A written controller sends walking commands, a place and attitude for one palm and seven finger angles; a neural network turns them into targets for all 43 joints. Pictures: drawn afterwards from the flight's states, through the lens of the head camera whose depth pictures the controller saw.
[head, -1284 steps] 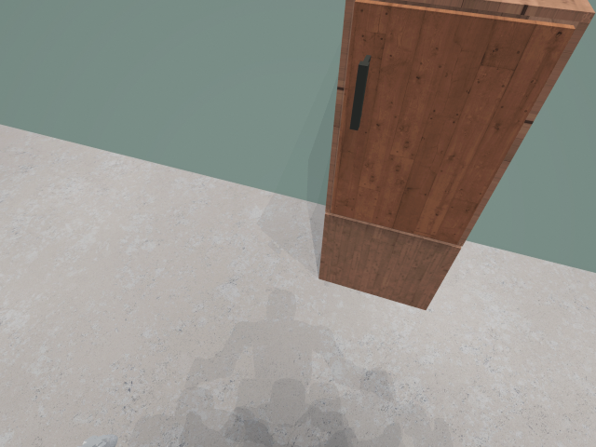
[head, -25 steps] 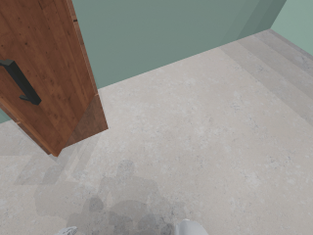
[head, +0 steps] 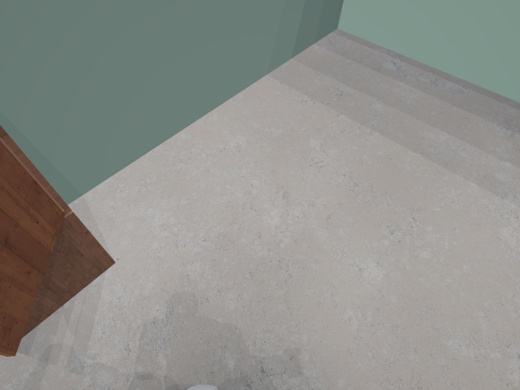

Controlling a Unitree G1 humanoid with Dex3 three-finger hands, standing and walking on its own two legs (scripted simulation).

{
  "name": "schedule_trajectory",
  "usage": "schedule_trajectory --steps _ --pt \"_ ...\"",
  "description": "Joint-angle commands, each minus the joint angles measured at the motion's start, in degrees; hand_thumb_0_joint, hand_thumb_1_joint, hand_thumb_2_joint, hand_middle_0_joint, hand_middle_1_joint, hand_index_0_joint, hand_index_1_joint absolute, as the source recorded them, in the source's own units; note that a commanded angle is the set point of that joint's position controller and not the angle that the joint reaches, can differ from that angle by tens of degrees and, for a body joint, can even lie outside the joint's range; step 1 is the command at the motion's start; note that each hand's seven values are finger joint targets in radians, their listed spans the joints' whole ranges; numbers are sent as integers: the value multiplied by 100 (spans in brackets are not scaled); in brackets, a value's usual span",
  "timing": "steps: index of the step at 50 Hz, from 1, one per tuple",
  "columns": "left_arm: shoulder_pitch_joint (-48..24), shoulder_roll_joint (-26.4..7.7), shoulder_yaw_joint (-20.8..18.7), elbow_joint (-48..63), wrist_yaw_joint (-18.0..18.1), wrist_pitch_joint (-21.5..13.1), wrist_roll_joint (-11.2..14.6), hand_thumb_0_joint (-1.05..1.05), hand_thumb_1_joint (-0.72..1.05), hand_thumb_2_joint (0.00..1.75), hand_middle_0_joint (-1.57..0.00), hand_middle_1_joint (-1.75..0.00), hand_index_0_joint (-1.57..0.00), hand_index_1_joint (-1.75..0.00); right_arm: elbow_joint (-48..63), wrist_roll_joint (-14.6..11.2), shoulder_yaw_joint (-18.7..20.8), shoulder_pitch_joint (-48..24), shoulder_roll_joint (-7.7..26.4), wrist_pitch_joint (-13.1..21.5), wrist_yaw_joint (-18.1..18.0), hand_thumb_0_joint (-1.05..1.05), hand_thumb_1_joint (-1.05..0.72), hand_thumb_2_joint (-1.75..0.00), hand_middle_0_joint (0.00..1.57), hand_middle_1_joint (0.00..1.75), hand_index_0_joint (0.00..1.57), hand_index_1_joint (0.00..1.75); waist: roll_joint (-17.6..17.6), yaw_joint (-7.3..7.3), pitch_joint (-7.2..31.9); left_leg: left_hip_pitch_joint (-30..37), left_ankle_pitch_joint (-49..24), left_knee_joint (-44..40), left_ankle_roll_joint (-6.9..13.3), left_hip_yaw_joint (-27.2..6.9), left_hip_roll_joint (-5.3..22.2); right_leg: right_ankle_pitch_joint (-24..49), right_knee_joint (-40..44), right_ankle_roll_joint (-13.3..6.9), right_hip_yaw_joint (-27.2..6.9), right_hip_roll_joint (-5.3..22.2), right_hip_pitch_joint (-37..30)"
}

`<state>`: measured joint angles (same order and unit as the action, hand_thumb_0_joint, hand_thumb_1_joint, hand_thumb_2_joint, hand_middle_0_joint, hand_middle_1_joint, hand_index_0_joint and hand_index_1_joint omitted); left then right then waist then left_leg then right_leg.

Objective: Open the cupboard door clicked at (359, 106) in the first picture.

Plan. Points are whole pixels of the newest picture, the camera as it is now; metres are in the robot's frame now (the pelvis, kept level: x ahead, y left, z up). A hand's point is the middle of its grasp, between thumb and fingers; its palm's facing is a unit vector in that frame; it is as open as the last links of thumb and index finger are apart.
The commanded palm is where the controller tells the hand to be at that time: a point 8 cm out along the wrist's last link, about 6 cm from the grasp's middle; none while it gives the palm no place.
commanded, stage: walk to a spot facing it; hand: left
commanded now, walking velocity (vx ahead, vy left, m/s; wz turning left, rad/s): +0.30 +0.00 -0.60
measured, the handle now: out of the picture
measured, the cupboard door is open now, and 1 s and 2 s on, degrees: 45 45 45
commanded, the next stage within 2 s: turn to face it in 1.22 s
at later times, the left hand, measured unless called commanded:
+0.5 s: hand (245, 257) +0.39 +0.06 -0.17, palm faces -0.34 -0.92 -0.21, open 7.4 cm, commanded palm none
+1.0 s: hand (253, 239) +0.44 +0.05 -0.19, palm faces -0.35 -0.92 -0.18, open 7.4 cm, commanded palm none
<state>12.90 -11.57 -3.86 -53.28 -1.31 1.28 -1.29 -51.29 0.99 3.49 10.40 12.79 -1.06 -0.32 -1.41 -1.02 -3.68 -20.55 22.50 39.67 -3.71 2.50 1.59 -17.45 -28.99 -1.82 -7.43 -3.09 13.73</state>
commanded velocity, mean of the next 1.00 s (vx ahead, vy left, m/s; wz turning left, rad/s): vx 0.35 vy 0.00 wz -0.40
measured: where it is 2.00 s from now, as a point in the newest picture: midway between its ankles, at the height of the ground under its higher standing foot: (362, 259)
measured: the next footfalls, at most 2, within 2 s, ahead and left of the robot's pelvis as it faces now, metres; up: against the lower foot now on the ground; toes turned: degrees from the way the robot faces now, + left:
left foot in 0.04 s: +0.05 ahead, +0.13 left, +0.00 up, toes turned +1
right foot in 0.44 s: +0.25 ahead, -0.16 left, +0.00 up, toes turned -23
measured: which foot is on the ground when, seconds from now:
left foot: up 0.00-0.02, down 0.04-0.44, up 0.46-0.94, down 0.96-1.00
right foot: down 0.00-0.02, up 0.04-0.42, down 0.44-0.94, up 0.96-1.00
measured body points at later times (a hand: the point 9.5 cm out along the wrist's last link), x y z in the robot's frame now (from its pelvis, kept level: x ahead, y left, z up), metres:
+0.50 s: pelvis +0.18 -0.07 -0.03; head +0.24 -0.10 +0.42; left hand +0.41 +0.11 -0.15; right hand +0.01 -0.26 -0.17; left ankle +0.07 +0.12 -0.65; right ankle +0.22 -0.14 -0.74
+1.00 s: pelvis +0.43 -0.14 -0.02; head +0.47 -0.15 +0.43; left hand +0.46 +0.10 -0.17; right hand +0.48 -0.41 -0.14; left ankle +0.53 -0.07 -0.74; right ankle +0.24 -0.15 -0.68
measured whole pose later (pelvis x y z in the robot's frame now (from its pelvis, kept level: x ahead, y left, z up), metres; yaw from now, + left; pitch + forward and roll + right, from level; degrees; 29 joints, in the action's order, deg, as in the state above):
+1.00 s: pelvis +0.43 -0.14 -0.02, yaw -29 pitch +1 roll +1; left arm 23.9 -9.6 -3.0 -63.7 -0.2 -2.3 -0.2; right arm -52.1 2.2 1.7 2.2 9.6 4.1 0.0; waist -1.8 -3.2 -3.7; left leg -22.9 13.4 36.1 2.3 7.0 2.0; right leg -27.9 -54.9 -3.4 -2.1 -3.5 10.7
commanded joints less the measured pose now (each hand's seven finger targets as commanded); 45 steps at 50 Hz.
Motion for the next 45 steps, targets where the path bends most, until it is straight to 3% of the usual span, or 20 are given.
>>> schedule_trajectory --steps 1,2,3,5,6,8,15,17,19,20,21,22,23,25,28,33,37,41,44,45 --pt "-329 -441 -189 660 -22 -172 62 0 90 90 -20 -30 -20 -30 14 111 260 1559 1297 365 -153 0 -90 -90 20 30 20 30 1960 767 591 2996 1057 -2461 639 -2149 1789 -1550 -1581 -119 -114 -213 2699" --pt "-809 -519 -198 948 -68 -224 50 0 90 90 -20 -30 -20 -30 6 155 271 1991 1571 381 -218 0 -90 -90 20 30 20 30 1889 923 420 2662 1481 -3057 1277 -3396 2938 -1792 -2895 65 506 37 3186" --pt "-1028 -628 -238 930 -122 -262 -48 0 90 90 -20 -30 -20 -30 58 172 214 1820 1387 413 -179 0 -90 -90 20 30 20 30 935 820 134 2163 1180 -3095 1429 -3422 2864 -1317 -3621 72 320 369 3224" --pt "-871 -475 -231 694 -202 -254 -90 0 90 90 -20 -30 -20 -30 128 137 44 1278 847 473 -161 0 -90 -90 20 30 20 30 870 400 -205 1786 -722 -2808 1001 -1787 2131 -297 -4169 162 504 689 3187" --pt "-768 -356 -186 619 -248 -229 -67 0 90 90 -20 -30 -20 -30 106 111 -20 1184 670 503 -181 0 -90 -90 20 30 20 30 1018 312 -83 1969 -1862 -2576 819 -979 1857 -101 -4090 212 680 736 3116" --pt "-900 -171 -87 612 -272 -192 -40 0 90 90 -20 -30 -20 -30 -109 105 -60 1639 588 565 -212 0 -90 -90 20 30 20 30 998 406 216 2469 -3842 -2193 674 -143 1618 23 -3786 239 925 655 3082" --pt "-1640 -122 15 718 -309 -136 -14 0 90 90 -20 -30 -20 -30 -421 129 -77 1978 625 512 -187 0 -90 -90 20 30 20 30 1161 478 -137 2153 -4107 -2267 735 832 1677 444 -1500 9 1535 488 2080" --pt "-1355 -269 -22 625 -279 -142 -11 0 90 90 -20 -30 -20 -30 -462 112 -43 1902 766 491 -176 0 -90 -90 20 30 20 30 1167 284 35 2088 -5148 -1841 735 1002 1799 286 -1266 -170 1692 261 1316" --pt "-298 -477 -122 343 -222 -196 -13 0 90 90 -20 -30 -20 -30 -403 69 -26 1566 939 473 -170 0 -90 -90 20 30 20 30 1016 -319 429 1618 -5837 -550 595 1154 1717 230 -882 -404 1779 30 -286" --pt "796 -808 -228 22 -167 -269 -32 0 90 90 -20 -30 -20 -30 -292 -2 -38 1262 948 484 -116 0 -90 -90 20 30 20 30 664 -857 940 704 -5233 749 375 1313 1471 475 -492 -583 1533 163 -1979" --pt "1589 -1541 -412 -135 -55 -322 -44 0 90 90 -20 -30 -20 -30 -82 -132 -97 1280 494 486 -57 0 -90 -90 20 30 20 30 -834 -1110 1654 -1130 -650 2974 98 1304 525 408 160 -1263 -1215 1946 -3491" --pt "1552 -1930 -450 -168 19 -300 124 0 90 90 -20 -30 -20 -30 130 -146 -57 892 395 478 -89 0 -90 -90 20 30 20 30 -1164 -942 1489 -2145 1359 4373 98 398 247 795 1112 -1656 -2875 2916 -3226" --pt "969 -1713 -391 34 74 -282 129 0 90 90 -20 -30 -20 -30 115 -85 3 710 510 465 -84 0 -90 -90 20 30 20 30 -716 -697 913 -2282 577 4548 138 -224 596 19 1344 -1506 -2491 2724 -2188" --pt "19 -1036 -169 264 129 -341 86 0 90 90 -20 -30 -20 -30 -99 21 20 629 445 353 -68 0 -90 -90 20 30 20 30 -207 -91 210 -1606 -204 3769 78 -344 963 -183 1645 -1098 -1419 2204 -246" --pt "-302 -797 -124 245 123 -443 10 0 90 90 -20 -30 -20 -30 -374 82 -15 1205 163 177 -2 0 -90 -90 20 30 20 30 -271 372 354 -928 -622 2626 7 -78 838 340 1754 -889 -243 1527 331" --pt "274 -625 -164 -68 68 -588 51 0 90 90 -20 -30 -20 -30 -126 73 30 475 140 220 58 0 -90 -90 20 30 20 30 -326 184 317 -1558 -1221 1664 -32 -82 646 1396 1709 -894 -246 1296 -554" --pt "800 -638 -113 -307 112 -641 63 0 90 90 -20 -30 -20 -30 166 29 18 -429 175 329 99 0 -90 -90 20 30 20 30 -309 -56 312 -2017 -1187 988 3 -35 513 3008 1362 -958 -363 1438 -1618" --pt "1120 -652 -64 -507 193 -632 34 0 90 90 -20 -30 -20 -30 302 0 0 -1040 157 373 145 0 -90 -90 20 30 20 30 -449 -187 130 -1726 -1009 273 129 84 328 3951 1127 -892 -468 1545 -1968" --pt "1054 -740 -80 -548 211 -631 62 0 90 90 -20 -30 -20 -30 152 32 4 -706 199 426 100 0 -90 -90 20 30 20 30 -445 121 256 -346 -1047 -601 313 475 -156 5250 446 -698 -204 1347 -1615" --pt "937 -759 -90 -526 221 -637 78 0 90 90 -20 -30 -20 -30 -82 59 33 17 320 456 35 0 -90 -90 20 30 20 30 -374 470 538 753 -1428 -1063 425 513 -232 5340 -227 -537 -67 1187 -1195"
